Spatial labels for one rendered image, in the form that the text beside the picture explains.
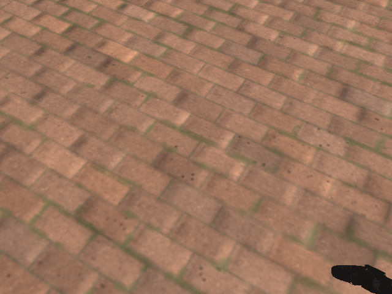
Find robot right hand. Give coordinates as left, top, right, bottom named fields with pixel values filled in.
left=331, top=265, right=392, bottom=294

